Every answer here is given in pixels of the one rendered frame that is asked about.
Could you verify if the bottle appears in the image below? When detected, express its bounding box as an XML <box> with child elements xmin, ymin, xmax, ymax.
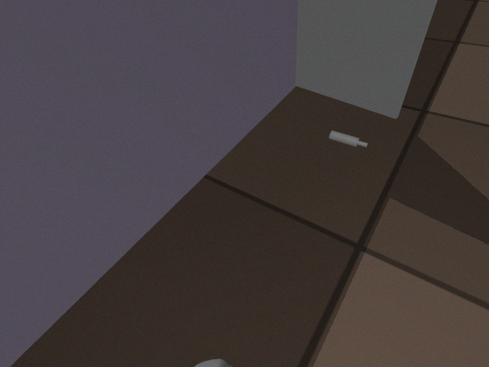
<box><xmin>329</xmin><ymin>131</ymin><xmax>368</xmax><ymax>147</ymax></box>

